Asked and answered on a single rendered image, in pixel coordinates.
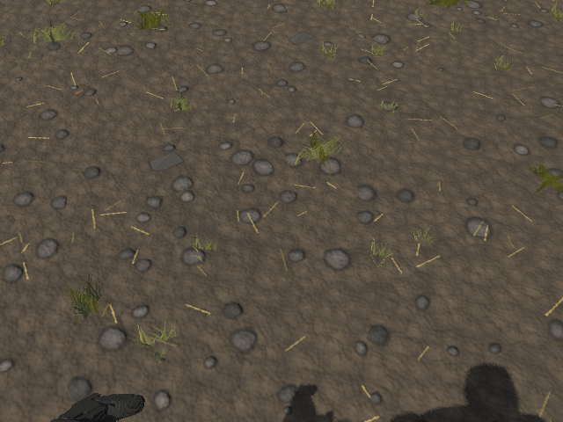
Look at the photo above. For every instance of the robot left hand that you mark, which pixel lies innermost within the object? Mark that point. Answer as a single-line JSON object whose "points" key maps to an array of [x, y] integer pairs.
{"points": [[95, 408]]}

